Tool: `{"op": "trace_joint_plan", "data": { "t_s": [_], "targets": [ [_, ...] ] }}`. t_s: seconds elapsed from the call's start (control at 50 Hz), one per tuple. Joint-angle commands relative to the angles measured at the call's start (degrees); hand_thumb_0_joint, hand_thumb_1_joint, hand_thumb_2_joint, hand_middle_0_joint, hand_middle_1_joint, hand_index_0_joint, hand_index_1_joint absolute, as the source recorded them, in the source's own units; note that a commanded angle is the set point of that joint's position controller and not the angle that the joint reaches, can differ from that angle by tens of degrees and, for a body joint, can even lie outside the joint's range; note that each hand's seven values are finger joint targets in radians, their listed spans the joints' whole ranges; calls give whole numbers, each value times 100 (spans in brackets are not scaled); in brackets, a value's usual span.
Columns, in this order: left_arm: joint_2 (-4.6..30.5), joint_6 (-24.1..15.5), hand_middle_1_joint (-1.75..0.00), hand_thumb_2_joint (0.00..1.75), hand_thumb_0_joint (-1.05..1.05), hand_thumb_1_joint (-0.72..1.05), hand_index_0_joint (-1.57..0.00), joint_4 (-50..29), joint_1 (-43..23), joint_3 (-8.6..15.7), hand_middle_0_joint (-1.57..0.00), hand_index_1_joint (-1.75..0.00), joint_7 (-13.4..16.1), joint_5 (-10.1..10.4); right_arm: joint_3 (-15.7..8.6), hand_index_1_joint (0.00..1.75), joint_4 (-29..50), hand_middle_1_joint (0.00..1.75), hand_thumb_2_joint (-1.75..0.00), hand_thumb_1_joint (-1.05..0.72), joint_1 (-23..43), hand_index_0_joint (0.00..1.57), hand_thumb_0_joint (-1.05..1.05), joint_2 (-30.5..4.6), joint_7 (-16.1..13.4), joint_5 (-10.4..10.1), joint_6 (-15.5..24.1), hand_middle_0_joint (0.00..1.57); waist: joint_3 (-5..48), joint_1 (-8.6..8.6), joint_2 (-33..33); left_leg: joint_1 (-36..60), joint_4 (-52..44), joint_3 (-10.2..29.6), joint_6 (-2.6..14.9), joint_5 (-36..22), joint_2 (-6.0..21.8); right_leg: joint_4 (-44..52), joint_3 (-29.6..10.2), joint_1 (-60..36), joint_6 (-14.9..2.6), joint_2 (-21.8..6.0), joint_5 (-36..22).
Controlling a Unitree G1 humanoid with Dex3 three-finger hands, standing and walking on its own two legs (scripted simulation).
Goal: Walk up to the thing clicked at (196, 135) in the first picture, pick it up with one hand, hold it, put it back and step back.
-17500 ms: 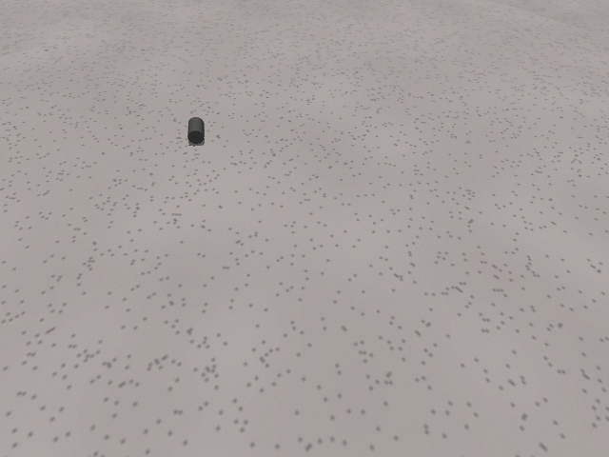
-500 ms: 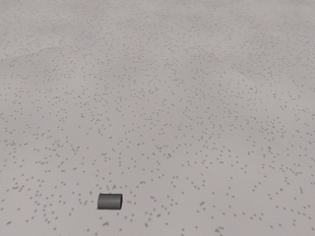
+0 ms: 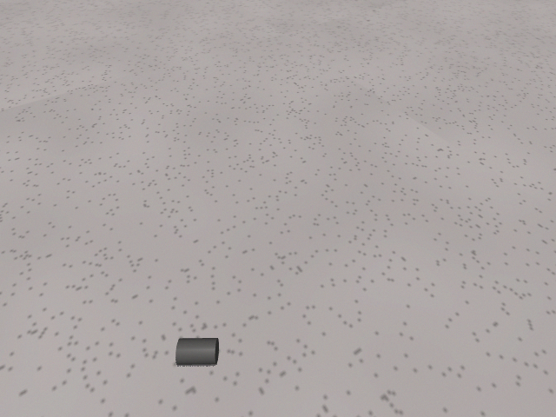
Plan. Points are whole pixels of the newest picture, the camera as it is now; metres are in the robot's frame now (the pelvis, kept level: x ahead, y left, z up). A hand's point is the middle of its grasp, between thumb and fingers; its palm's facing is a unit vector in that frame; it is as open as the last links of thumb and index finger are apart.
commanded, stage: stand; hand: left
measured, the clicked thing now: (198, 351) +0.44 +0.27 -0.74
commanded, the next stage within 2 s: none
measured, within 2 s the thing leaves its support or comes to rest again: neither
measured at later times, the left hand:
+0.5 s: hand out of the picture +0.04 +0.26 -0.15, palm faces -0.03 -0.94 -0.34, open 7.4 cm
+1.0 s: hand out of the picture +0.05 +0.26 -0.15, palm faces -0.04 -0.94 -0.34, open 7.4 cm
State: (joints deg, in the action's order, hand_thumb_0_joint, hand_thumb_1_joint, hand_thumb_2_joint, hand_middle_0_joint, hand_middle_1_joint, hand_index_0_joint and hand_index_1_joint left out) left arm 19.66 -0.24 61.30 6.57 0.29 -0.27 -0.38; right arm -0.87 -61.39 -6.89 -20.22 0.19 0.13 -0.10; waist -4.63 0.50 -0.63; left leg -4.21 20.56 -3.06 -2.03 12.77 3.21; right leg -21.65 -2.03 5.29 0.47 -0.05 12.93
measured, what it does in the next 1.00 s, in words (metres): stands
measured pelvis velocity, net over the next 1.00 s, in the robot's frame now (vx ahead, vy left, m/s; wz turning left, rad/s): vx -0.02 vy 0.01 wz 0.01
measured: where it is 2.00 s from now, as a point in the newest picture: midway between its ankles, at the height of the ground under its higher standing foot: outside the picture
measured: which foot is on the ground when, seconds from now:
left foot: down 0.00-1.00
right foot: down 0.00-1.00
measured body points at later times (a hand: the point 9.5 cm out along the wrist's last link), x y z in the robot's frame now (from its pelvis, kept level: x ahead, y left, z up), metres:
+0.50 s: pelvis -0.03 +0.01 +0.00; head -0.02 +0.01 +0.45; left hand +0.04 +0.31 -0.13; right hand +0.03 -0.30 -0.13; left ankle -0.02 +0.14 -0.75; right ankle -0.01 -0.13 -0.75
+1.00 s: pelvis -0.02 +0.01 +0.00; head +0.00 +0.01 +0.45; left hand +0.05 +0.31 -0.13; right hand +0.06 -0.29 -0.13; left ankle -0.02 +0.14 -0.75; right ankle -0.01 -0.13 -0.75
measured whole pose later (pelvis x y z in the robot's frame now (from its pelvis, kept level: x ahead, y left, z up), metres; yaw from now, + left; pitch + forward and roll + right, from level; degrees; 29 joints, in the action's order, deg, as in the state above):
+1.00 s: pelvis -0.02 +0.01 +0.00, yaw +1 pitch -2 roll +0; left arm 20.4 -0.8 63.6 7.2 -1.0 -0.3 -0.7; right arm -0.5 -65.1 -6.4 -19.7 1.0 0.4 0.3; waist -3.0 0.3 0.2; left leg -6.5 18.5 -2.6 -1.1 10.1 2.0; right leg -18.8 -1.6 6.9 1.5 -1.2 10.0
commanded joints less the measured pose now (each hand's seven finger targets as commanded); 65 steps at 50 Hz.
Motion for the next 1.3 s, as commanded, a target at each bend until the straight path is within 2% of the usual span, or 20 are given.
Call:
{"op": "trace_joint_plan", "data": {
  "t_s": [0.0,0.1,0.14,0.16,0.3,0.32,0.36,0.42,0.46,0.56,0.58,0.6,0.7,0.76,0.82,0.9,0.98,1.08,1.22,1.28],
  "targets": [
    [1279,-140,-30,90,0,90,-20,-261,-215,246,-20,-30,94,16,-199,30,254,30,-90,-90,211,20,0,-1147,-83,14,153,20,658,-12,161,389,-337,399,264,-1506,495,378,-362,17,-181,-651,-1894],
    [1285,-143,-30,90,0,90,-20,-185,-264,230,-20,-30,91,0,-189,30,164,30,-90,-90,266,20,0,-1185,-64,51,147,20,568,-13,48,244,-474,426,277,-1038,510,541,-390,102,-152,-671,-1413],
    [1277,-137,-30,90,0,90,-20,-144,-263,209,-20,-30,83,-1,-184,30,107,30,-90,-90,284,20,0,-1187,-49,53,144,20,387,-13,44,147,-576,466,255,-653,499,650,-399,260,-137,-645,-930],
    [1287,-140,-30,90,0,90,-20,-137,-295,212,-20,-30,76,-7,-189,30,98,30,-90,-90,260,20,0,-1179,-46,62,148,20,402,5,78,108,-576,456,271,-538,500,674,-436,224,-140,-675,-886],
    [1290,-154,-30,90,0,90,-20,-92,-277,207,-20,-30,64,-22,-208,30,34,30,-90,-90,269,20,0,-1183,-27,74,170,20,424,-11,34,35,-650,528,278,-426,516,689,-421,305,-144,-664,-709],
    [1299,-154,-30,90,0,90,-20,-72,-261,198,-20,-30,62,-15,-198,30,5,30,-90,-90,254,20,0,-1146,-18,70,168,20,279,-24,111,-62,-688,546,269,-261,497,742,-407,381,-134,-649,-432],
    [1321,-154,-30,90,0,90,-20,-75,-269,208,-20,-30,57,-26,-211,30,4,30,-90,-90,212,20,0,-1157,-17,83,160,20,326,-3,93,-59,-681,535,288,-170,486,755,-438,410,-138,-657,-347],
    [1363,-147,-30,90,0,90,-20,-46,-222,215,-20,-30,50,-27,-217,30,-32,30,-90,-90,142,20,0,-1166,-6,87,159,20,248,4,97,-124,-688,547,290,105,457,831,-498,528,-147,-660,99],
    [1308,-153,-30,90,0,90,-20,-64,-196,191,-20,-30,46,-33,-233,30,-13,30,-90,-90,213,20,0,-1206,-6,73,167,20,440,-18,-30,-16,-630,578,307,-206,510,716,-452,401,-161,-677,-363],
    [1303,-155,-30,90,0,90,-20,-38,-158,183,-20,-30,45,-11,-221,30,-74,30,-90,-90,111,20,0,-1184,-11,75,168,20,380,-7,33,-127,-661,589,301,-83,479,727,-475,397,-148,-685,-264],
    [1298,-150,-30,90,0,90,-20,-54,-119,175,-20,-30,43,-24,-230,30,-60,30,-90,-90,151,20,0,-1200,-14,75,170,20,426,-17,0,-66,-649,591,298,-218,492,662,-438,425,-153,-678,-427],
    [1304,-146,-30,90,0,90,-20,-32,-97,170,-20,-30,47,-12,-215,30,-76,30,-90,-90,144,20,0,-1173,-12,70,166,20,339,-28,47,-142,-670,613,279,-149,474,700,-419,469,-136,-648,-258],
    [1307,-154,-30,90,0,90,-20,-46,-34,152,-20,-30,50,-10,-218,30,-83,30,-90,-90,106,20,0,-1228,-23,67,193,20,567,-35,-17,10,-572,575,299,-629,516,570,-429,293,-154,-720,-820],
    [1290,-143,-30,90,0,90,-20,-24,-65,135,-20,-30,64,-7,-206,30,-105,30,-90,-90,119,20,0,-1187,-23,53,181,20,481,-35,100,-53,-591,617,288,-703,519,542,-360,331,-149,-687,-743],
    [1290,-160,-30,90,0,90,-20,-34,-20,117,-20,-30,69,-9,-197,30,-103,30,-90,-90,124,20,0,-1188,-17,39,168,20,497,-38,111,-4,-525,588,305,-791,505,596,-375,317,-146,-712,-923],
    [1271,-150,-30,90,0,90,-20,-49,-83,114,-20,-30,79,-14,-195,30,-90,30,-90,-90,131,20,0,-1203,-15,49,151,20,400,-17,36,-141,-586,575,287,-457,467,639,-391,363,-132,-715,-639],
    [1324,-163,-30,90,0,90,-20,-69,-123,138,-20,-30,89,-15,-200,30,-48,30,-90,-90,151,20,0,-1203,-18,48,179,20,665,-5,29,66,-476,554,284,-1106,509,499,-365,197,-152,-746,-1230],
    [1292,-168,-30,90,0,90,-20,-67,-107,129,-20,-30,90,-2,-210,30,-44,30,-90,-90,172,20,0,-1215,-31,39,180,20,745,-1,45,157,-393,523,297,-1407,527,450,-336,83,-148,-766,-1571],
    [1268,-136,-30,90,0,90,-20,-48,-99,135,-20,-30,87,-13,-204,30,-37,30,-90,-90,269,20,0,-1215,-30,40,157,20,465,-36,38,9,-524,555,259,-941,496,573,-309,248,-133,-707,-1033],
    [1285,-155,-30,90,0,90,-20,-64,-123,146,-20,-30,89,-19,-208,30,-26,30,-90,-90,270,20,0,-1215,-28,33,156,20,613,-24,45,123,-438,545,282,-1080,517,554,-332,173,-159,-746,-1234]
  ]
}}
